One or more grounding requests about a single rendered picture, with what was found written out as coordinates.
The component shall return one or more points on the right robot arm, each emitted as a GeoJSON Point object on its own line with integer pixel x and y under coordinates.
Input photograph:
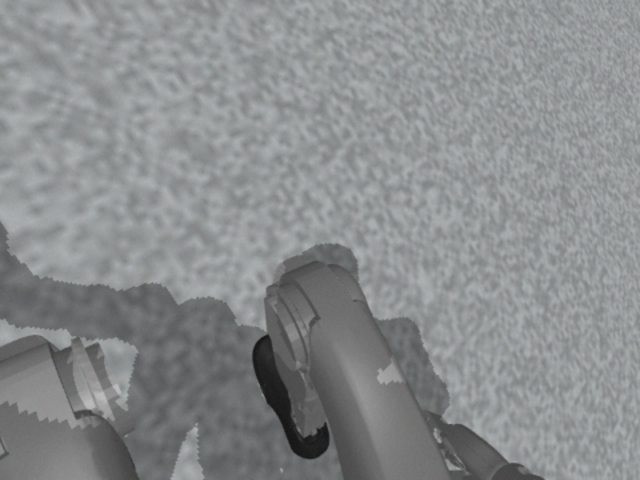
{"type": "Point", "coordinates": [515, 471]}

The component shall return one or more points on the right robot foot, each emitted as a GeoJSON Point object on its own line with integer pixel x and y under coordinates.
{"type": "Point", "coordinates": [277, 397]}

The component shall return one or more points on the right robot hand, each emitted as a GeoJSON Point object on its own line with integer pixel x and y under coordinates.
{"type": "Point", "coordinates": [465, 449]}

